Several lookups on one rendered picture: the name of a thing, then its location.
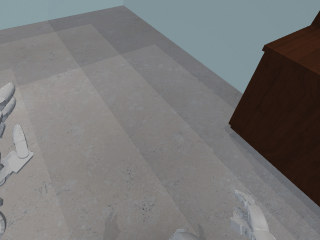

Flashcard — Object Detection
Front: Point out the left robot hand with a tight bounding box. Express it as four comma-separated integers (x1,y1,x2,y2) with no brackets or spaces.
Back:
0,82,34,187

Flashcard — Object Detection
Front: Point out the counter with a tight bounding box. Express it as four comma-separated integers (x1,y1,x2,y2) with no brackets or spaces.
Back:
228,11,320,207

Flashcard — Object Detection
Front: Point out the right robot shin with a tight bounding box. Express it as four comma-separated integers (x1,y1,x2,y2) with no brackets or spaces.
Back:
174,229,185,234

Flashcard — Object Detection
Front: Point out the right robot hand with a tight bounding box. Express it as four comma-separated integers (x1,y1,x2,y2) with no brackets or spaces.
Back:
230,189,270,240

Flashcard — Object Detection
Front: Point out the robot right forearm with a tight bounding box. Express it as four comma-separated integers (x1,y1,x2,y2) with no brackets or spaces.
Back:
250,230,276,240

